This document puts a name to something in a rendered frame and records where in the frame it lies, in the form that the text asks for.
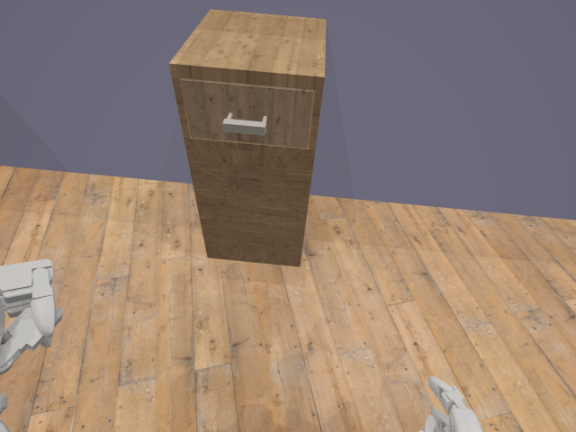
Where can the handle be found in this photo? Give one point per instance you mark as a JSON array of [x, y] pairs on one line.
[[244, 127]]

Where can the cabinet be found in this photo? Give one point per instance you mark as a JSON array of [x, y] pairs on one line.
[[252, 198]]

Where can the drawer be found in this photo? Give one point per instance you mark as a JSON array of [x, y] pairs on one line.
[[288, 111]]

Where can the right robot hand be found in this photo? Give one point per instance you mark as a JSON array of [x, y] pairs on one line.
[[461, 419]]

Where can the left robot hand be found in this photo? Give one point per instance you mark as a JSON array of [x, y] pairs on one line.
[[26, 293]]

